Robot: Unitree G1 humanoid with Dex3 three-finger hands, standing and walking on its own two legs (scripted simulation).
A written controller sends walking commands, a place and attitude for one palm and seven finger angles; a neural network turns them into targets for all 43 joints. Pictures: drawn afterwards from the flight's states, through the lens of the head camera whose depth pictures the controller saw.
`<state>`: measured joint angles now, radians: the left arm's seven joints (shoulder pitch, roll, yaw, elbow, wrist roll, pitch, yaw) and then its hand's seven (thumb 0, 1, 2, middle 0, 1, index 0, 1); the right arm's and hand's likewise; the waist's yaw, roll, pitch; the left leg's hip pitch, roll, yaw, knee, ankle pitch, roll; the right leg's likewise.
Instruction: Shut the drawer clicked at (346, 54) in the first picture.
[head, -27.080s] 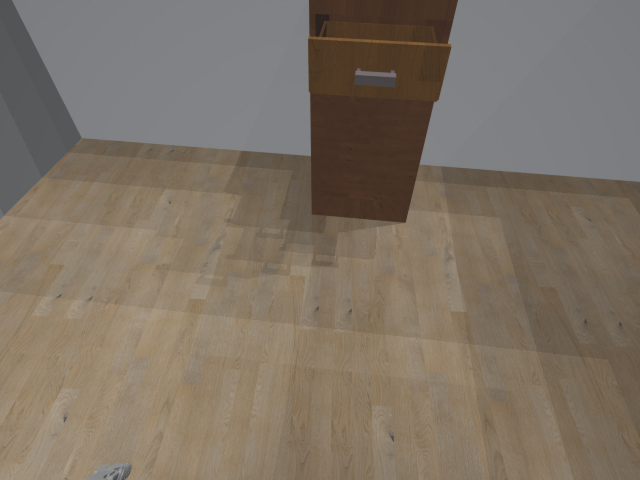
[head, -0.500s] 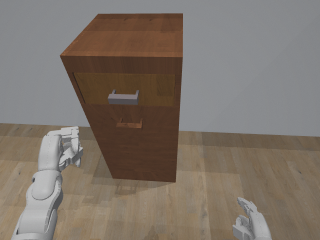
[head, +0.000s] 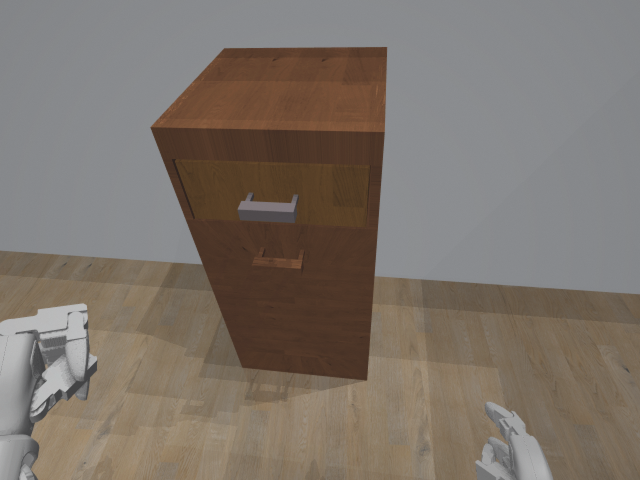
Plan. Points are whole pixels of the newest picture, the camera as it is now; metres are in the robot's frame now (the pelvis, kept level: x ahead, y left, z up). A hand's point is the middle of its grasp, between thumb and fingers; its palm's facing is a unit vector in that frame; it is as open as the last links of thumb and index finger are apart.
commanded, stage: draw the hand back to the body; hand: left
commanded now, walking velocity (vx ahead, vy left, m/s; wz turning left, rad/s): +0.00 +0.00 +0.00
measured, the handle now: (270, 204) +0.61 +0.19 -0.01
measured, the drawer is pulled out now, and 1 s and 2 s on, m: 0.00 0.00 0.00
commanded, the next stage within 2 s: step back with the hand held close in 0.08 s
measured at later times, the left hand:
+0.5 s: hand (103, 346) +0.19 +0.25 +0.14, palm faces +0.25 -0.83 -0.50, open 3.2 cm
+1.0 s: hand (4, 435) +0.10 +0.28 +0.15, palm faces +0.34 -0.79 -0.51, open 3.2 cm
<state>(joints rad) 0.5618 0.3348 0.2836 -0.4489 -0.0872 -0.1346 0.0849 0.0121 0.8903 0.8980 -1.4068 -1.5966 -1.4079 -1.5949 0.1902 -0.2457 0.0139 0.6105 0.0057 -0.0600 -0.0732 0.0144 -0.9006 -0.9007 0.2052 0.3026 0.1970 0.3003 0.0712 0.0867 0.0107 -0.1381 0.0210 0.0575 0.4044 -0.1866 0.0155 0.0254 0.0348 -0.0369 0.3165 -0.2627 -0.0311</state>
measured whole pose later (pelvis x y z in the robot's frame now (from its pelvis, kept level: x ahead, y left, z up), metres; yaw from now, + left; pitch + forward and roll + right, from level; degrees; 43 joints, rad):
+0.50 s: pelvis -0.01 +0.02 +0.00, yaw -1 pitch +1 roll -1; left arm 0.61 0.38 0.32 -0.50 -0.07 -0.17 0.08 0.01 0.89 0.90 -1.40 -1.60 -1.41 -1.59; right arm 0.15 -0.24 -0.01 0.54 0.01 0.05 -0.06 0.01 -0.90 -0.90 0.21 0.30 0.20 0.30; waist 0.01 0.07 0.04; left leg -0.26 0.00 0.09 0.41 -0.17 0.04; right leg -0.13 0.01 -0.01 0.36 -0.25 0.00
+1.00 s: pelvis -0.09 +0.04 -0.01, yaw +3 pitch +1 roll -2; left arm 0.61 0.43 0.38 -0.58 -0.03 -0.24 0.13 0.01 0.89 0.90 -1.41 -1.60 -1.41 -1.59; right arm 0.20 -0.22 0.00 0.51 0.00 -0.02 -0.08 0.01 -0.90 -0.90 0.21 0.30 0.20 0.30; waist -0.01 0.03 0.05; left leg -0.44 -0.01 0.05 0.50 -0.10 0.08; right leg -0.27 0.05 0.01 0.56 -0.29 0.01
